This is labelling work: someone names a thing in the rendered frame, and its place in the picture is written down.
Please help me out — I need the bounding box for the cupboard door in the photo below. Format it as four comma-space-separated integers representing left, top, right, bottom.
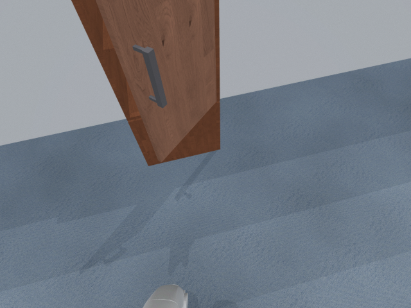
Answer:
96, 0, 216, 162

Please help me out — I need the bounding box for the left robot thigh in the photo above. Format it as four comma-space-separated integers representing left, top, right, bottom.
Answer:
143, 285, 188, 308

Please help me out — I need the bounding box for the handle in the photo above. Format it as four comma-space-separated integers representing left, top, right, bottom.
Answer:
132, 44, 167, 108

